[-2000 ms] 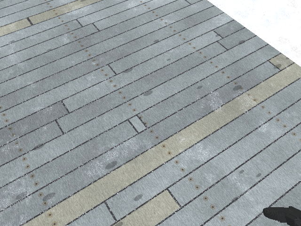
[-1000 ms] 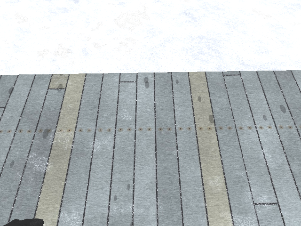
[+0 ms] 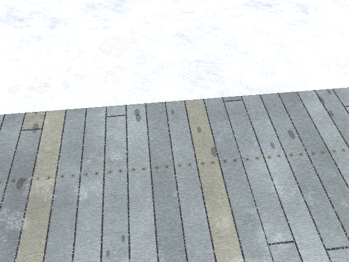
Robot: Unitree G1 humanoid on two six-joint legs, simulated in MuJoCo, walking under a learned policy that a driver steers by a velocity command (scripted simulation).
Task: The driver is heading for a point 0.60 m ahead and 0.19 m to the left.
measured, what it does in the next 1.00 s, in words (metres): lifts its right foot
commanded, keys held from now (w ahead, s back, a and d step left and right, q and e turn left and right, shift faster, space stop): shift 0.66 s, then w+shift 0.34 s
